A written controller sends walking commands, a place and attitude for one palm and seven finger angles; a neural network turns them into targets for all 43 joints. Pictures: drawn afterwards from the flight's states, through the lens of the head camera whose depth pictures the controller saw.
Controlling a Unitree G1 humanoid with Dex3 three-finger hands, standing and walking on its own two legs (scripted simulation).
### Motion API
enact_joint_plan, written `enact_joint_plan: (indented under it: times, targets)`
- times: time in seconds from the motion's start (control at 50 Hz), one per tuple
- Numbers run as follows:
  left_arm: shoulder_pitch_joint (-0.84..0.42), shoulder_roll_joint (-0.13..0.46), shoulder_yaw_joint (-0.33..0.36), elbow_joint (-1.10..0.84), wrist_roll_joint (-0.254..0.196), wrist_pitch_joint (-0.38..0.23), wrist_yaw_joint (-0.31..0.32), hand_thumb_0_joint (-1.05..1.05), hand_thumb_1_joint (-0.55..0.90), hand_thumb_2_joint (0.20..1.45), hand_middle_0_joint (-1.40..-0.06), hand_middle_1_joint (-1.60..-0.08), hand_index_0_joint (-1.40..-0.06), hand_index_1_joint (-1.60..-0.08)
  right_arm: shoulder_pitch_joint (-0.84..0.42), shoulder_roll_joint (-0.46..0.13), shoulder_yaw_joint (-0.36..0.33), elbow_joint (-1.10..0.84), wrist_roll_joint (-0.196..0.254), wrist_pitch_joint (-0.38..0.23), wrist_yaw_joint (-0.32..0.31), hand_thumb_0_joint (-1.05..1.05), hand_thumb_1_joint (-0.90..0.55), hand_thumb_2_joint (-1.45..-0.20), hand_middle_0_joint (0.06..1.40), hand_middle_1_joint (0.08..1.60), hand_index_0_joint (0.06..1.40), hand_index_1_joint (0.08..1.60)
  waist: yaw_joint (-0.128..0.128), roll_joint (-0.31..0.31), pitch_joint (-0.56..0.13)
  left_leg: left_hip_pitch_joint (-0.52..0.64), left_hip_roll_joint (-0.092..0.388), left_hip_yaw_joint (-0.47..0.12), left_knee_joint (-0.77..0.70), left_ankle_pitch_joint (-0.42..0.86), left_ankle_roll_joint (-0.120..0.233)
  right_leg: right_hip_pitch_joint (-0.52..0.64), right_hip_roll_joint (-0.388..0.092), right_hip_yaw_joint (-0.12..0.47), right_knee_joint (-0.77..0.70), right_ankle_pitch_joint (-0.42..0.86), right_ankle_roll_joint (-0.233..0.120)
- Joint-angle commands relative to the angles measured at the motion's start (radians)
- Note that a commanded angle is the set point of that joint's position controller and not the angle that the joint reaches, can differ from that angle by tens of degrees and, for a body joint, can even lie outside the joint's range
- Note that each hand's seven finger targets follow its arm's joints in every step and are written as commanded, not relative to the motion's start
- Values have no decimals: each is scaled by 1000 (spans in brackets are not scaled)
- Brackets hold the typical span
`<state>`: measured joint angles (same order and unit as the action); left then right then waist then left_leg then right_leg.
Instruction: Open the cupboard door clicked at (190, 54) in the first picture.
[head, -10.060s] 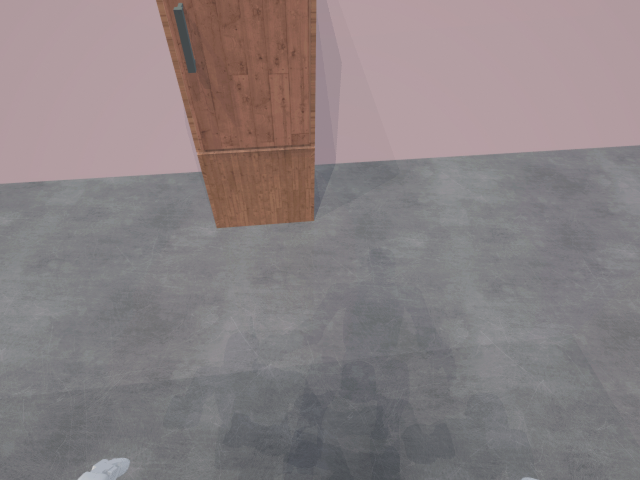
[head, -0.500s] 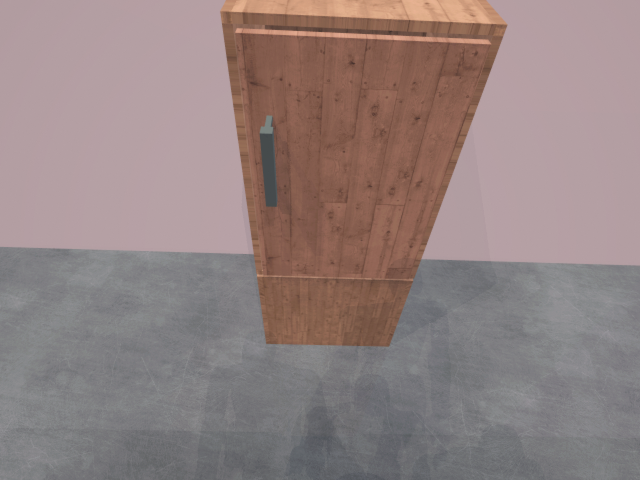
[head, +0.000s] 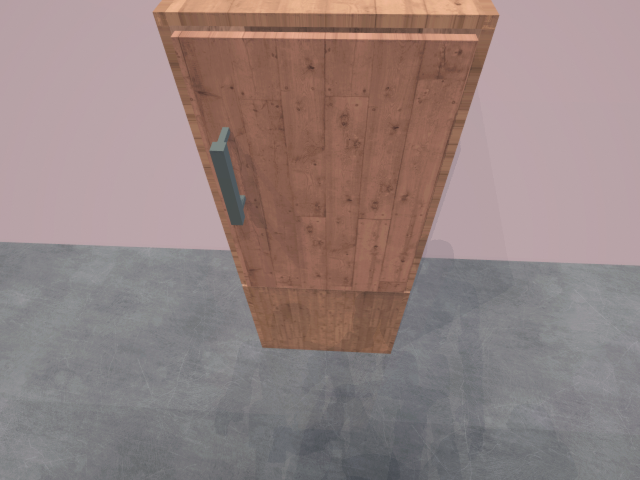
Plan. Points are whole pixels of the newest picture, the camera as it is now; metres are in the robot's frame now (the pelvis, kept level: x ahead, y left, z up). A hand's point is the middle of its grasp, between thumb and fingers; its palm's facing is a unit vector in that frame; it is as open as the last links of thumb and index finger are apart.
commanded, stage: come to a stop and stand still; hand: left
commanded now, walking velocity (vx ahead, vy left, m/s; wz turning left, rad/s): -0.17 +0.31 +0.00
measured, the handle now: (231, 178) +0.55 +0.17 +0.04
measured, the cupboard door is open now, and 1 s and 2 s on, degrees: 0 0 0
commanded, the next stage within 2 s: look again from close up in 1.08 s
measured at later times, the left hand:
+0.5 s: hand out of the picture +0.05 +0.19 -0.16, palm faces +0.05 -0.96 -0.27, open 7.4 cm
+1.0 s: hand out of the picture +0.01 +0.15 -0.16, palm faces -0.02 -0.97 -0.24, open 7.3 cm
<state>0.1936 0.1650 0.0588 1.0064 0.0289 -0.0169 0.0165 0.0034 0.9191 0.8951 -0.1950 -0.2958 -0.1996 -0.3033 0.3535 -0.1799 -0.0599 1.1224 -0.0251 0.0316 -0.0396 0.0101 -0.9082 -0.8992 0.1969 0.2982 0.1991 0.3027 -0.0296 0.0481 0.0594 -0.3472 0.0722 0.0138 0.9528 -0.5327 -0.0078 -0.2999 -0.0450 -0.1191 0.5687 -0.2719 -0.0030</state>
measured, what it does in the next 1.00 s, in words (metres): steps on the spot: left foot, then right foot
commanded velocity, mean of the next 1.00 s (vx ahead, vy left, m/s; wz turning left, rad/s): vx -0.06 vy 0.02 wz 0.00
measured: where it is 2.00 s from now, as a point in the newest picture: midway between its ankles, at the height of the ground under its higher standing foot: outside the picture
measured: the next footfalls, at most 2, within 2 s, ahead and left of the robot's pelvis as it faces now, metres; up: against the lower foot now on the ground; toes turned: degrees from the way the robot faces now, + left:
left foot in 0.18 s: +0.09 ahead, +0.08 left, +0.00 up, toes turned +1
right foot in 0.54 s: +0.01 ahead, -0.14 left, +0.00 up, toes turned -2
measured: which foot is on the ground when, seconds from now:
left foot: up 0.00-0.16, down 0.18-1.00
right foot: down 0.00-0.24, up 0.26-0.52, down 0.54-1.00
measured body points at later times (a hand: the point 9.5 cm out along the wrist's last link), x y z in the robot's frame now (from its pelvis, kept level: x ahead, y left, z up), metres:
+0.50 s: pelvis +0.01 -0.01 +0.00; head +0.06 -0.02 +0.45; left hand +0.04 +0.24 -0.14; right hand +0.13 -0.23 -0.15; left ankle +0.05 +0.08 -0.73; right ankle -0.03 -0.13 -0.70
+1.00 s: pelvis -0.03 -0.04 +0.00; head -0.03 -0.05 +0.45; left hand +0.01 +0.20 -0.14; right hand -0.06 -0.27 -0.16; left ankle +0.05 +0.08 -0.73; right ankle -0.03 -0.14 -0.73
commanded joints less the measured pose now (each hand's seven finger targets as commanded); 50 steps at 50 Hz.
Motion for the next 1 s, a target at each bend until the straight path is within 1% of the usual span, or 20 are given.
enact_joint_plan:
  times: [0.0, 0.06, 0.14, 0.18, 0.22, 0.26, 0.34, 0.44, 0.46, 0.48, 0.52, 0.54, 0.56, 0.6, 0.62, 0.66, 0.7, 0.74, 0.8, 0.98]
  targets:
    - [58, 109, 5, -15, 3, -8, 13, 0, 900, 900, -200, -300, -200, -300, 17, 9, 17, -57, 8, -27, 10, 0, -900, -900, 200, 300, 200, 300, 12, -151, 9, -43, 28, 12, -42, 74, -8, 19, -262, 194, -281, 316, -149]
    - [101, 138, 10, -8, 3, -1, 21, 0, 900, 900, -200, -300, -200, -300, -8, 15, 21, -69, 15, -20, 11, 0, -900, -900, 200, 300, 200, 300, 35, -122, -25, 15, -20, 60, -230, 147, -28, 83, -256, 182, -191, 591, -155]
    - [108, 167, 26, -8, -7, 16, 28, 0, 900, 900, -200, -300, -200, -300, -20, -45, 0, -99, 9, -14, 7, 0, -900, -900, 200, 300, 200, 300, 26, -155, -80, 107, -34, 74, -444, 340, -28, 148, -259, 199, -67, 719, -129]
    - [108, 130, 20, -29, -14, 26, 24, 0, 900, 900, -200, -300, -200, -300, -36, -124, -16, -124, 3, -19, 2, 0, -900, -900, 200, 300, 200, 300, 24, -12, -127, 294, 112, -32, -457, 903, 39, 11, -140, 91, 20, 475, -30]
    - [97, 84, 3, -41, -8, 40, 34, 0, 900, 900, -200, -300, -200, -300, -64, -167, -24, -144, 4, -19, 2, 0, -900, -900, 200, 300, 200, 300, 15, 203, -118, 273, 254, -158, -557, 1205, 183, -42, -6, 38, 265, -223, 26]
    - [89, 95, 10, -30, -10, 59, 32, 0, 900, 900, -200, -300, -200, -300, -124, -152, -15, -165, 5, -19, -8, 0, -900, -900, 200, 300, 200, 300, 21, 123, -77, 201, 253, -132, -593, 1094, 234, -81, 2, 134, 456, -327, 25]
    - [118, 68, 8, -25, -5, 54, 28, 0, 900, 900, -200, -300, -200, -300, -170, -153, -21, -193, -1, -14, -6, 0, -900, -900, 200, 300, 200, 300, 33, 21, -128, 307, 216, -95, -537, 1074, 229, -140, 12, 126, 463, -259, 39]
    - [135, 51, 0, -49, -7, 52, 26, 0, 900, 900, -200, -300, -200, -300, -190, -151, -24, -192, -3, -12, 0, 0, -900, -900, 200, 300, 200, 300, 34, 77, -141, 247, 222, -113, -554, 872, 207, -23, 0, 104, 211, -217, 31]
    - [200, 92, -18, -18, -15, 17, 48, 0, 900, 900, -200, -300, -200, -300, -221, -219, -43, -222, 21, -41, 8, 0, -900, -900, 200, 300, 200, 300, 55, -41, -272, 372, 218, -113, -329, 1059, 151, -72, -29, 171, 38, -98, 14]
    - [165, 113, -13, -96, -5, 4, 48, 0, 900, 900, -200, -300, -200, -300, -187, -143, -28, -271, 24, -36, 34, 0, -900, -900, 200, 300, 200, 300, 55, -147, -251, 158, 124, -35, -309, 726, 106, 46, -32, 191, -74, 104, -4]
    - [121, 187, 5, -114, 1, -25, 46, 0, 900, 900, -200, -300, -200, -300, -171, -58, -4, -285, 7, -36, 43, 0, -900, -900, 200, 300, 200, 300, 31, -139, -183, -59, -40, 55, -213, 187, 30, 175, -217, 385, -52, 633, -115]
    - [151, 202, -4, -117, 7, -32, 44, 0, 900, 900, -200, -300, -200, -300, -178, -32, -1, -294, 7, -39, 41, 0, -900, -900, 200, 300, 200, 300, 35, -82, -159, -61, -71, 41, -213, 105, 19, 157, -229, 365, -19, 751, -149]
    - [149, 204, -9, -119, 12, -30, 41, 0, 900, 900, -200, -300, -200, -300, -169, -19, -1, -291, 10, -37, 42, 0, -900, -900, 200, 300, 200, 300, 22, -70, -144, -55, -97, 55, -243, 124, 20, 166, -176, 297, 19, 768, -127]
    - [114, 168, -13, -115, 0, -20, 45, 0, 900, 900, -200, -300, -200, -300, -146, -47, 0, -283, 14, -28, 37, 0, -900, -900, 200, 300, 200, 300, 12, -342, -101, -20, -65, 50, -256, 191, 35, 89, -152, 292, -7, 613, -116]
    - [74, 163, -19, -129, 1, -15, 44, 0, 900, 900, -200, -300, -200, -300, -112, -51, 0, -273, 14, -28, 35, 0, -900, -900, 200, 300, 200, 300, -7, -317, -84, 38, -61, 39, -304, 247, 38, 26, -135, 249, -10, 477, -105]
    - [53, 152, -20, -149, -4, 5, 42, 0, 900, 900, -200, -300, -200, -300, -82, -76, 4, -244, 9, -32, 35, 0, -900, -900, 200, 300, 200, 300, -12, -107, -6, 126, -8, -23, -396, 331, 52, -152, -65, 211, -35, 15, -59]
    - [75, 141, -25, -141, -7, 20, 38, 0, 900, 900, -200, -300, -200, -300, -101, -100, 8, -239, -1, -32, 36, 0, -900, -900, 200, 300, 200, 300, 15, 54, 112, -44, 43, -141, -555, 95, 87, -125, 10, 172, -53, -256, -34]
    - [130, 143, -26, -119, -4, 17, 31, 0, 900, 900, -200, -300, -200, -300, -120, -108, 11, -242, -1, -31, 35, 0, -900, -900, 200, 300, 200, 300, 45, 10, 132, -124, 32, -143, -589, -7, 83, -61, 7, 180, -93, -259, -41]
    - [122, 150, -25, -110, -6, 15, 25, 0, 900, 900, -200, -300, -200, -300, -59, -95, 14, -229, -2, -26, 33, 0, -900, -900, 200, 300, 200, 300, 21, -89, 78, -20, -21, -60, -502, 57, 49, -142, -43, 253, -193, -407, -67]
    - [131, 137, -27, -73, -11, 5, 16, 0, 900, 900, -200, -300, -200, -300, 8, -90, 27, -166, 1, -43, 27, 0, -900, -900, 200, 300, 200, 300, 23, -63, 13, -7, -3, -96, -559, 84, 47, -60, -36, 223, -201, -327, -62]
